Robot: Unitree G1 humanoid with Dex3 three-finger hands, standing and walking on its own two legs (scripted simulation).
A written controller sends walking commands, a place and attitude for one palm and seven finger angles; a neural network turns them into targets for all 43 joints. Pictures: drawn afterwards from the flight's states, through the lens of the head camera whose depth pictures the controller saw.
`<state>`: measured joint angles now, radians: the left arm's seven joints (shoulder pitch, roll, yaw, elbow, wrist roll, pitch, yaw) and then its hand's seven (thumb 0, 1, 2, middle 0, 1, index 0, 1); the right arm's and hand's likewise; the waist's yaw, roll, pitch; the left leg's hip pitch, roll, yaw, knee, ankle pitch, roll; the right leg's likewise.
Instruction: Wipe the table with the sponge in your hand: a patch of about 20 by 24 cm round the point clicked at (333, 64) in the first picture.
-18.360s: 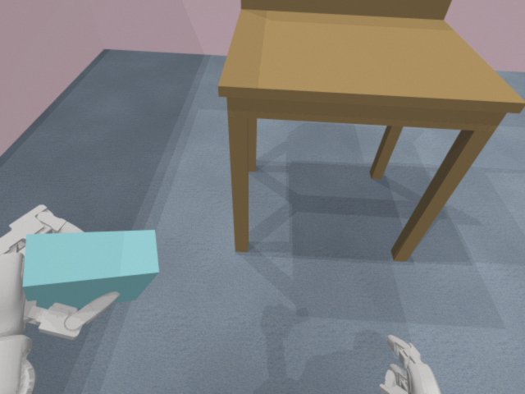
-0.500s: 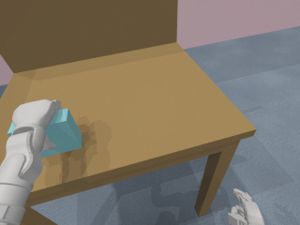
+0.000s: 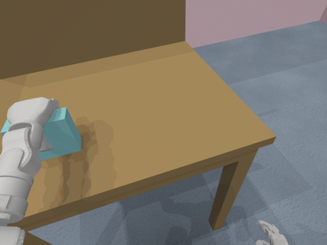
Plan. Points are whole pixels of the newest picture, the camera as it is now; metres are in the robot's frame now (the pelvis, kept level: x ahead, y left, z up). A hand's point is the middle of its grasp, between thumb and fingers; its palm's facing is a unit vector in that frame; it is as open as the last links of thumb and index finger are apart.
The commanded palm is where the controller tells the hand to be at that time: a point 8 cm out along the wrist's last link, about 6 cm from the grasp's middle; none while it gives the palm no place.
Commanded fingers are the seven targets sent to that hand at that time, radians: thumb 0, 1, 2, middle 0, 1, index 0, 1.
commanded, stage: wipe forward along the first lane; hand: left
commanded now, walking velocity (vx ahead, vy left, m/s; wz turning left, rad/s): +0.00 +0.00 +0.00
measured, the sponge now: (49, 141) +0.33 +0.34 +0.09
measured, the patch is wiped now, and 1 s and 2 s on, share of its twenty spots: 0.50 0.65 0.75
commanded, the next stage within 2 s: slide across to the middle lane in 0.62 s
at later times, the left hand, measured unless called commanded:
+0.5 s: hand (41, 117) +0.37 +0.36 +0.13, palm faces -0.09 +0.00 -1.00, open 9.5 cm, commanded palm +0.36 +0.36 +0.17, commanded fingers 0.00 0.10 1.30 -1.20 -1.60 -1.20 -1.60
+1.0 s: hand (48, 109) +0.40 +0.36 +0.14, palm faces -0.05 +0.03 -1.00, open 9.6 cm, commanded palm +0.39 +0.33 +0.19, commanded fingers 0.00 0.10 1.30 -1.20 -1.60 -1.20 -1.60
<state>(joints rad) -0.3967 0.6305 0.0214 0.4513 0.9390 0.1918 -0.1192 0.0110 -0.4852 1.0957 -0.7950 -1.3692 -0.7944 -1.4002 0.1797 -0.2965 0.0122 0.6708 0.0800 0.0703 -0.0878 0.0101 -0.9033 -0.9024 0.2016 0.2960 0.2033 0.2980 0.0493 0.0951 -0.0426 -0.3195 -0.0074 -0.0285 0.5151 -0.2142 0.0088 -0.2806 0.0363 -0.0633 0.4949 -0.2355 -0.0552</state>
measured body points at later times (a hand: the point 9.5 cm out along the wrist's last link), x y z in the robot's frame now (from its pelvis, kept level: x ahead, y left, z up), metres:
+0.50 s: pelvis +0.00 +0.01 +0.00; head +0.02 -0.01 +0.45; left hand +0.37 +0.36 +0.19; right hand +0.14 -0.25 -0.12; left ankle +0.03 +0.12 -0.74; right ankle +0.02 -0.09 -0.74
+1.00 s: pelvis +0.02 +0.03 +0.00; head +0.04 +0.01 +0.45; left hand +0.40 +0.35 +0.19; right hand +0.14 -0.23 -0.12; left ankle +0.03 +0.12 -0.74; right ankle +0.02 -0.09 -0.74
